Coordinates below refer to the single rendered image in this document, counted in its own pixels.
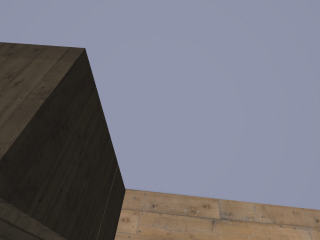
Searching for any cupboard door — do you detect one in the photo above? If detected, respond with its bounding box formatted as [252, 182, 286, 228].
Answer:
[0, 217, 45, 240]

